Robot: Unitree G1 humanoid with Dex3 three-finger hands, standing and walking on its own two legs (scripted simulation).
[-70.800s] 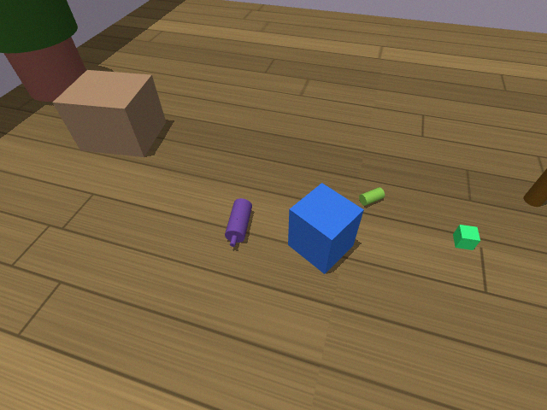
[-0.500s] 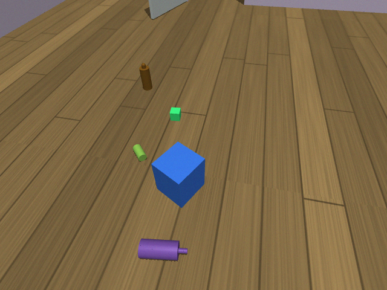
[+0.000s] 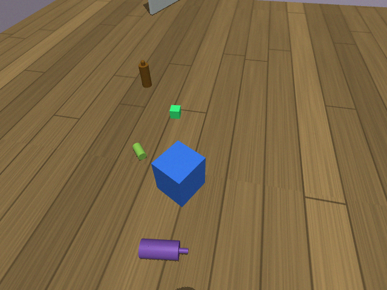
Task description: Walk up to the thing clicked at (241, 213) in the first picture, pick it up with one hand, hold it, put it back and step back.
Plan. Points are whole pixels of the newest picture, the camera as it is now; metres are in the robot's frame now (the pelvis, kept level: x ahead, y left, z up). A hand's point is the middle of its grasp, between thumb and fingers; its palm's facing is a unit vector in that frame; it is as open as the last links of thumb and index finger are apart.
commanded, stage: stand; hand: left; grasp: from above
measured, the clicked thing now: (164, 249) +0.44 +0.18 -0.74
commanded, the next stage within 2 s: step back in 0.62 s
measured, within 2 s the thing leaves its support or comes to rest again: neither
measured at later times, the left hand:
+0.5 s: hand out of the picture +0.08 +0.24 -0.16, palm faces +0.01 -0.94 -0.34, open 7.4 cm
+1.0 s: hand out of the picture +0.09 +0.30 -0.18, palm faces -0.02 -0.91 -0.41, open 7.4 cm
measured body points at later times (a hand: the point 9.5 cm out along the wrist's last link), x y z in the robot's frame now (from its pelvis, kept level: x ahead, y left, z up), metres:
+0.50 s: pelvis +0.01 +0.00 +0.00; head +0.02 -0.01 +0.45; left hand +0.08 +0.29 -0.13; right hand +0.08 -0.30 -0.14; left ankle +0.00 +0.12 -0.75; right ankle -0.02 -0.13 -0.75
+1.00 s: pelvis -0.06 +0.03 -0.04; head +0.00 +0.04 +0.41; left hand +0.09 +0.35 -0.15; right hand +0.03 -0.30 -0.15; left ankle -0.05 +0.13 -0.75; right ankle -0.02 -0.13 -0.74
